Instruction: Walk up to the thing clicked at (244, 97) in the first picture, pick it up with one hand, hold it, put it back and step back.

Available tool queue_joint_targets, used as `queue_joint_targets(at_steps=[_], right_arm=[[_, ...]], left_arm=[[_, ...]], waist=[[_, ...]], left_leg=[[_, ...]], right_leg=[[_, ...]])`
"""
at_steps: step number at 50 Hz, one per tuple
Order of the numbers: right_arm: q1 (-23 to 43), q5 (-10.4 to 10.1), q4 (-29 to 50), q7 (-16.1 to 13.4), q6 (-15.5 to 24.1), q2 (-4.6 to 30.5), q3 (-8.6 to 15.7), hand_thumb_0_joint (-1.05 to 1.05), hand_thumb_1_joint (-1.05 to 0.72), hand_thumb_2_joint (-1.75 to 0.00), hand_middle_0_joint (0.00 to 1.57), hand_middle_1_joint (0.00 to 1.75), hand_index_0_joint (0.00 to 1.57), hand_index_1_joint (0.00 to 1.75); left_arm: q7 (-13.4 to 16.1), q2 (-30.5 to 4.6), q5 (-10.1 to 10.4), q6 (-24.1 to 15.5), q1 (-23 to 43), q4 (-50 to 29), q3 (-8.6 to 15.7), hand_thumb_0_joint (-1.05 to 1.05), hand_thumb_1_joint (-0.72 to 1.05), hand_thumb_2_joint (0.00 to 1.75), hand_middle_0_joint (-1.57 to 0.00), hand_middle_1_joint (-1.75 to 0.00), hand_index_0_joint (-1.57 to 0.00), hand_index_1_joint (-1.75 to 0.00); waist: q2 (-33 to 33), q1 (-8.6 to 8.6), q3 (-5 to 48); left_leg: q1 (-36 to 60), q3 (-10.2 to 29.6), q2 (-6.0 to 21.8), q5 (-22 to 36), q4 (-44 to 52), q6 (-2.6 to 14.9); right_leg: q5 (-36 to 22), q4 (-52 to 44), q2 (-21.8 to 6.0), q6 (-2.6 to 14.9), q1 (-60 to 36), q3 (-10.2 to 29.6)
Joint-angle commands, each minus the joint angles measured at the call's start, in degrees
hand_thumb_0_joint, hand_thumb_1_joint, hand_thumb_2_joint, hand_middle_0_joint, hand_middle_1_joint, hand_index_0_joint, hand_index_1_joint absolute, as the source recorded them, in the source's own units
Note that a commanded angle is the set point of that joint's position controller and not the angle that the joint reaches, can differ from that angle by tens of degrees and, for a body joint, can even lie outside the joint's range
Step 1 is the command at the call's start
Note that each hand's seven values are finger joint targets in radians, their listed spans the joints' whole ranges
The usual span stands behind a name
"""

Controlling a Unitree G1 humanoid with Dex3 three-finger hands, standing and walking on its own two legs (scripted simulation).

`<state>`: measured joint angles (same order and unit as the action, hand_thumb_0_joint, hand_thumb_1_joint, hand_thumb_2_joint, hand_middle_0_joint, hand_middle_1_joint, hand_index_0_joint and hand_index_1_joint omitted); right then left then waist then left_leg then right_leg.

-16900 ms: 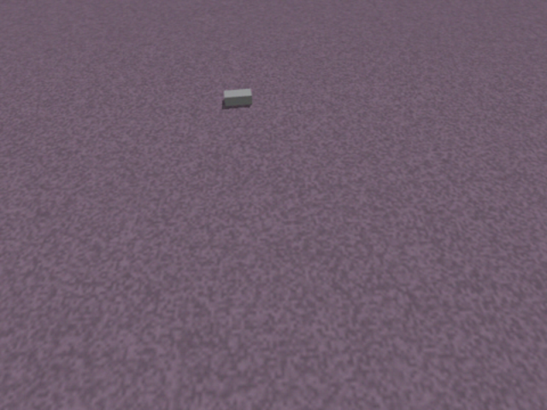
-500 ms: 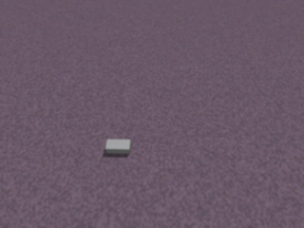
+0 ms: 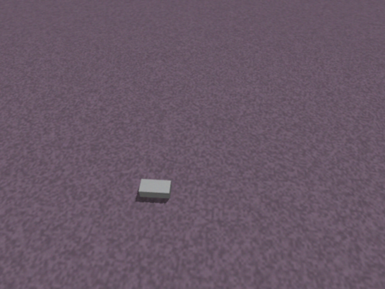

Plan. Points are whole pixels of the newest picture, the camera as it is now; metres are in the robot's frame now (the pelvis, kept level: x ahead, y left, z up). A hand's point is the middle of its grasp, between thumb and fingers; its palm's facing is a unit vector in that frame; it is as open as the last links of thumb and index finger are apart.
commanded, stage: walk up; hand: left
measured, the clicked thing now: (155, 188) +0.76 +0.24 -0.75
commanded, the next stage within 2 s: none
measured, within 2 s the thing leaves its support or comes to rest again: neither
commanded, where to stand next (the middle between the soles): +0.37 +0.00 m, yaw -1 degrees
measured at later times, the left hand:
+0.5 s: hand (80, 253) +0.22 +0.30 -0.15, palm faces -0.09 -0.93 -0.35, open 7.4 cm
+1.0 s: hand (107, 209) +0.36 +0.27 -0.18, palm faces -0.05 -0.94 -0.33, open 7.4 cm
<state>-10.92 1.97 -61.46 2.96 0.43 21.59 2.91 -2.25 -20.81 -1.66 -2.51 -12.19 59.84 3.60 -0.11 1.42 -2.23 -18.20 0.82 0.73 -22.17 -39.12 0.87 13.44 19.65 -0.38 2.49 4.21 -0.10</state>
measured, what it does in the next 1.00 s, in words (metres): walks ahead: left foot, then right foot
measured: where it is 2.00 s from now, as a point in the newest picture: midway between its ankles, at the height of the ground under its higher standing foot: (196, 266)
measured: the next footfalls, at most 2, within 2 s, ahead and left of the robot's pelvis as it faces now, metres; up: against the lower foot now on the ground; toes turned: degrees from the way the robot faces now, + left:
left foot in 0.12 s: +0.14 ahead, +0.15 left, +0.00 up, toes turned +3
right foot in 0.54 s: +0.37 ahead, -0.14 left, +0.00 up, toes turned -3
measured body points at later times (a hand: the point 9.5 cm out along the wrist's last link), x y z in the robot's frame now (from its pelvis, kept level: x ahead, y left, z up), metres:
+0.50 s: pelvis +0.15 +0.02 -0.01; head +0.17 +0.02 +0.44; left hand +0.23 +0.35 -0.13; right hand +0.17 -0.30 -0.13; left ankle +0.10 +0.15 -0.75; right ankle +0.26 -0.12 -0.73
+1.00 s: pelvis +0.30 +0.01 -0.03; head +0.32 +0.03 +0.42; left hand +0.36 +0.32 -0.16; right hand +0.38 -0.31 -0.12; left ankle +0.37 +0.13 -0.75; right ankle +0.28 -0.12 -0.72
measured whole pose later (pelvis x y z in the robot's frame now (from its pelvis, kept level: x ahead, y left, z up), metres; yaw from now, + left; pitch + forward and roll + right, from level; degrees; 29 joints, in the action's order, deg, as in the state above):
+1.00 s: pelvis +0.30 +0.01 -0.03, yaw -1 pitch -2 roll +0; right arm -14.7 1.1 -48.1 1.1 3.6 21.4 1.6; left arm -1.3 -23.9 0.0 0.6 -15.6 50.0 1.9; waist -3.6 0.6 -5.7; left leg -20.9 -3.1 2.3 -14.2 -37.4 0.8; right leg 30.6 52.9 -0.8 2.3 20.7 0.7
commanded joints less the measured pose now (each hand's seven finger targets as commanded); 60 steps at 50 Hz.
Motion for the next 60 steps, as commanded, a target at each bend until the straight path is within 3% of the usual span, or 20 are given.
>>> queue_joint_targets(at_steps=[1,5,6,7,8,10,13,25,26,28,29,34,40,42,44,45,54,56,57,60], right_arm=[[3.0,0.0,8.1,0.4,2.3,11.3,3.5,0.00,-0.90,-0.90,0.20,0.30,0.20,0.30],[-10.1,0.5,5.3,-0.2,3.3,12.4,6.2,0.00,-0.90,-0.90,0.20,0.30,0.20,0.30],[-14.2,1.1,5.1,-1.0,3.7,16.0,7.6,0.00,-0.90,-0.90,0.20,0.30,0.20,0.30],[-15.8,1.6,6.6,-1.4,4.3,21.5,8.0,0.00,-0.90,-0.90,0.20,0.30,0.20,0.30],[-10.3,-0.1,9.0,-1.3,4.2,22.8,8.2,0.00,-0.90,-0.90,0.20,0.30,0.20,0.30],[-3.3,-0.6,12.0,-1.4,4.4,18.6,6.2,0.00,-0.90,-0.90,0.20,0.30,0.20,0.30],[-4.5,-0.7,12.9,-1.5,5.1,16.1,5.3,0.00,-0.90,-0.90,0.20,0.30,0.20,0.30],[-5.7,-1.3,17.6,-1.3,4.3,16.0,4.6,0.00,-0.90,-0.90,0.20,0.30,0.20,0.30],[-7.6,-1.3,17.7,-1.4,4.2,13.8,3.5,0.00,-0.90,-0.90,0.20,0.30,0.20,0.30],[-10.4,-2.0,19.6,-1.7,4.2,9.7,1.7,0.00,-0.90,-0.90,0.20,0.30,0.20,0.30],[-9.2,-1.5,18.2,-2.5,3.7,14.6,3.1,0.00,-0.90,-0.90,0.20,0.30,0.20,0.30],[-13.0,-1.8,15.1,-1.1,3.6,13.0,3.1,0.00,-0.90,-0.90,0.20,0.30,0.20,0.30],[-11.2,-1.1,14.9,-2.2,4.4,9.3,2.5,0.00,-0.90,-0.90,0.20,0.30,0.20,0.30],[-12.2,-0.5,13.8,-3.2,4.8,11.9,3.2,0.00,-0.90,-0.90,0.20,0.30,0.20,0.30],[-12.1,-0.4,16.9,-3.3,5.4,20.0,4.7,0.00,-0.90,-0.90,0.20,0.30,0.20,0.30],[-10.0,-1.2,16.5,-3.1,4.8,20.9,5.3,0.00,-0.90,-0.90,0.20,0.30,0.20,0.30],[0.1,-1.8,16.6,-3.1,2.5,13.2,1.2,0.00,-0.90,-0.90,0.20,0.30,0.20,0.30],[-0.3,-2.7,16.4,-2.9,1.8,8.7,0.1,0.00,-0.90,-0.90,0.20,0.30,0.20,0.30],[-0.9,-2.7,14.1,-3.3,1.4,10.9,0.9,0.00,-0.90,-0.90,0.20,0.30,0.20,0.30],[-0.3,-2.6,10.9,-3.1,2.2,11.9,1.0,0.00,-0.90,-0.90,0.20,0.30,0.20,0.30]], left_arm=[[0.8,-17.8,-0.7,-1.2,2.3,-6.6,4.6,0.00,0.90,0.90,-0.20,-0.30,-0.20,-0.30],[-0.1,-13.9,-0.5,-0.2,5.1,-10.2,3.0,0.00,0.90,0.90,-0.20,-0.30,-0.20,-0.30],[-0.2,-10.1,0.1,0.1,0.3,-10.3,1.8,0.00,0.90,0.90,-0.20,-0.30,-0.20,-0.30],[0.0,-7.7,0.5,0.1,-2.0,-10.8,1.1,0.00,0.90,0.90,-0.20,-0.30,-0.20,-0.30],[0.6,-14.9,0.4,0.3,-0.8,-10.1,2.7,0.00,0.90,0.90,-0.20,-0.30,-0.20,-0.30],[0.3,-15.6,1.5,0.4,-5.7,-8.1,2.5,0.00,0.90,0.90,-0.20,-0.30,-0.20,-0.30],[-0.6,-15.7,0.9,0.2,-7.5,-7.0,2.9,0.00,0.90,0.90,-0.20,-0.30,-0.20,-0.30],[-1.8,-13.0,0.2,-1.1,-5.7,-11.2,3.9,0.00,0.90,0.90,-0.20,-0.30,-0.20,-0.30],[-1.2,-14.7,0.1,-1.6,-10.6,-10.4,4.8,0.00,0.90,0.90,-0.20,-0.30,-0.20,-0.30],[0.0,-22.5,0.4,-2.4,-15.5,-11.8,6.4,0.00,0.90,0.90,-0.20,-0.30,-0.20,-0.30],[0.0,-22.7,1.2,-2.1,-12.3,-12.9,6.3,0.00,0.90,0.90,-0.20,-0.30,-0.20,-0.30],[0.5,-17.1,1.1,-1.9,-5.2,-15.9,4.2,0.00,0.90,0.90,-0.20,-0.30,-0.20,-0.30],[1.2,-15.6,1.4,-1.0,-3.4,-17.6,2.5,0.00,0.90,0.90,-0.20,-0.30,-0.20,-0.30],[1.6,-11.8,2.1,-0.1,-1.7,-17.9,0.8,0.00,0.90,0.90,-0.20,-0.30,-0.20,-0.30],[1.6,-10.6,2.2,1.1,-8.0,-17.5,0.6,0.00,0.90,0.90,-0.20,-0.30,-0.20,-0.30],[2.1,-15.4,1.7,1.6,-7.1,-15.4,1.9,0.00,0.90,0.90,-0.20,-0.30,-0.20,-0.30],[2.5,-12.4,0.7,-0.4,-9.0,-8.4,1.8,0.00,0.90,0.90,-0.20,-0.30,-0.20,-0.30],[2.8,-18.5,0.2,-1.2,-3.3,-10.1,2.3,0.00,0.90,0.90,-0.20,-0.30,-0.20,-0.30],[2.5,-19.2,0.8,-1.0,1.3,-10.3,1.9,0.00,0.90,0.90,-0.20,-0.30,-0.20,-0.30],[2.5,-14.8,1.3,-0.8,3.9,-9.5,0.2,0.00,0.90,0.90,-0.20,-0.30,-0.20,-0.30]], waist=[[-8.3,-0.46,-3.0],[-2.3,-7.60,-0.6],[11.7,-8.70,2.0],[20.5,-8.52,2.0],[10.3,-6.98,-0.1],[6.0,-1.99,-3.7],[8.2,-2.24,-3.6],[4.1,0.38,-1.5],[-1.1,2.76,1.9],[-17.3,4.04,3.4],[-9.8,3.48,0.8],[-10.1,-1.13,-2.2],[-5.5,-1.72,3.5],[1.4,-3.73,4.9],[10.0,-2.45,7.3],[7.3,-2.70,4.5],[7.8,1.28,4.2],[-4.9,-1.46,1.7],[-4.7,-2.65,0.9],[-3.5,-3.30,2.6]], left_leg=[[-9.5,1.0,4.4,-1.2,-0.9,-0.16],[20.7,-3.4,0.2,10.3,12.1,-0.24],[27.9,4.7,4.4,-2.4,18.1,1.64],[24.1,35.3,19.7,-21.0,30.4,7.00],[14.4,39.4,23.3,-26.9,32.5,12.34],[11.5,26.0,19.5,-18.6,29.3,11.70],[7.6,13.5,15.0,-5.3,28.8,9.82],[1.5,1.6,11.3,11.7,13.1,7.72],[-0.3,-1.1,8.3,17.3,1.8,6.24],[-19.5,-4.8,-4.2,-8.1,-23.9,1.64],[-17.0,2.4,0.2,-10.8,-29.3,1.49],[-9.5,0.2,3.5,-1.2,-16.4,0.26],[4.1,-5.2,0.7,12.7,5.4,-0.36],[12.8,-1.5,2.1,23.7,12.1,1.25],[12.2,28.7,22.7,9.8,21.0,12.56],[7.3,29.7,22.8,0.2,21.9,15.27],[-3.3,4.5,10.8,19.0,5.9,5.54],[-6.1,-1.2,2.0,3.7,-1.7,-0.23],[2.1,-0.5,1.8,-4.1,-2.9,0.04],[7.3,1.5,4.5,13.1,6.5,1.35]], right_leg=[[17.0,-11.6,-14.9,9.32,-1.6,14.2],[9.2,8.8,-7.4,4.85,19.5,2.8],[11.5,25.8,-1.7,3.04,27.3,-1.6],[20.6,40.2,6.5,0.77,35.1,2.1],[19.8,42.8,1.6,1.47,30.7,10.0],[11.5,43.8,-2.0,0.87,31.1,9.6],[5.6,36.4,-3.2,-1.33,25.8,6.7],[-2.5,11.2,-0.6,-0.46,5.0,-4.5],[0.7,8.6,-0.1,0.59,-3.0,-3.1],[10.5,-5.9,-22.2,10.80,-11.5,35.1],[10.6,-4.7,-25.1,15.45,-3.2,36.3],[-0.7,-2.8,-13.3,11.21,9.3,10.1],[-26.4,11.5,-12.9,9.14,11.1,2.9],[-12.7,20.8,-7.9,4.20,18.5,-0.5],[21.9,34.4,1.2,-0.16,24.3,0.6],[24.3,39.7,-0.9,0.17,22.9,3.4],[-0.8,7.8,-0.8,-0.40,4.0,-0.5],[-0.4,0.8,-15.3,5.80,10.4,21.1],[-1.7,2.8,-17.3,9.52,17.7,20.1],[-8.4,7.5,-9.7,2.85,15.9,7.9]])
